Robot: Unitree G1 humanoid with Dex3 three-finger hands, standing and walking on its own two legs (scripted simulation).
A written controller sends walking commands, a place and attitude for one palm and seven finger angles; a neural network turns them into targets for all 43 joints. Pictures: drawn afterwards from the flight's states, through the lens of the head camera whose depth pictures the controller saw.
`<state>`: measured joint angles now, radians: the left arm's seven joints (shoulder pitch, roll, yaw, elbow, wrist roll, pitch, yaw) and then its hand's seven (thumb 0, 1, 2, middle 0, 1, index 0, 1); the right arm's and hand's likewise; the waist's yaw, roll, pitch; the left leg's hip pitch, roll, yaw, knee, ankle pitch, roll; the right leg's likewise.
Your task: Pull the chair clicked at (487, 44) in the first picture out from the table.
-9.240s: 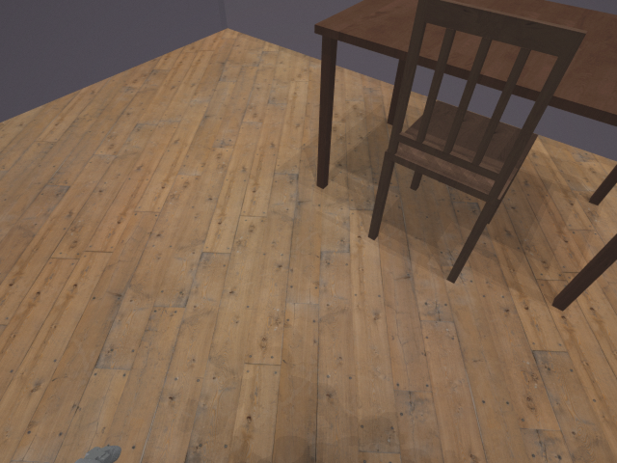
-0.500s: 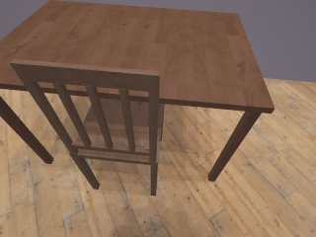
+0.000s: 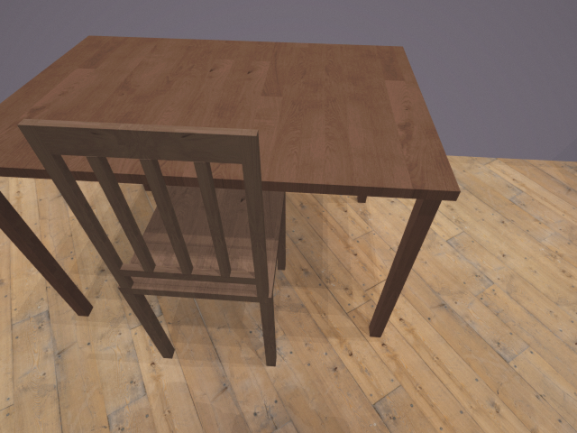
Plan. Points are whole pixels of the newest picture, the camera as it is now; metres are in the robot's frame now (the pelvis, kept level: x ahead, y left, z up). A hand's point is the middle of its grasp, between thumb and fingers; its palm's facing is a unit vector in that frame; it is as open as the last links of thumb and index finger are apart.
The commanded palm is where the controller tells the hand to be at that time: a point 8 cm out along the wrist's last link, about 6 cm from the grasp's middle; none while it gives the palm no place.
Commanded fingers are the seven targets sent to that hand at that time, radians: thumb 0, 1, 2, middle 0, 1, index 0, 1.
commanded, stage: come to a stop and stand still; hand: left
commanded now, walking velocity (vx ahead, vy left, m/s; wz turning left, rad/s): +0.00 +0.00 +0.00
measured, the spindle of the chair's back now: (171, 223) +0.51 +0.27 -0.05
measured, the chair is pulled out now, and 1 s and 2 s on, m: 0.00 0.00 0.00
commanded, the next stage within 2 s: look again from close up in 0.12 s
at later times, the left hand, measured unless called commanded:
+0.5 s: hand out of the picture +0.02 +0.17 -0.17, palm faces +0.01 -0.99 -0.17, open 7.4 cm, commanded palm none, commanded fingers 0.00 0.90 0.90 -0.20 -0.30 -0.20 -0.30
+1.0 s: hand out of the picture +0.06 +0.19 -0.17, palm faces +0.00 -0.98 -0.21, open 7.4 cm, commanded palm none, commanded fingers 0.00 0.90 0.90 -0.20 -0.30 -0.20 -0.30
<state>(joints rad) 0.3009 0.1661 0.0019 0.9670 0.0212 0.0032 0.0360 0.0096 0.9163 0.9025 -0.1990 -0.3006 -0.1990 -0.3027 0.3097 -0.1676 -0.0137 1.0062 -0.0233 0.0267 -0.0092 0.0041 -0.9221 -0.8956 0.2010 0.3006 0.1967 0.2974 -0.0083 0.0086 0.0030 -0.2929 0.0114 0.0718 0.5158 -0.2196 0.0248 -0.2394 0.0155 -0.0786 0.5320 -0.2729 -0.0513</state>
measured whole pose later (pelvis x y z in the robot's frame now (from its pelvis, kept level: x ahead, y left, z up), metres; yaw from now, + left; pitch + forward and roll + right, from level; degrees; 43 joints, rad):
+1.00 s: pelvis +0.06 +0.02 +0.01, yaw -1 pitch +0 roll +1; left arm 0.28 0.17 -0.01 1.12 0.02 -0.02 0.04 0.01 0.91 0.90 -0.20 -0.30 -0.20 -0.30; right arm 0.24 -0.16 0.02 1.14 -0.01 -0.03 -0.04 0.01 -0.92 -0.90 0.20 0.30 0.20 0.30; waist 0.01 -0.01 0.02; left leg -0.17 -0.02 0.09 0.42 -0.24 0.04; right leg -0.11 0.00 -0.05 0.43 -0.30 -0.02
